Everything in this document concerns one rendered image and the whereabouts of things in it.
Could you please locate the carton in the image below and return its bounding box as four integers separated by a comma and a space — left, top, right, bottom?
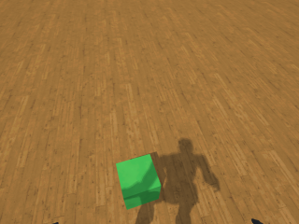
116, 154, 162, 210

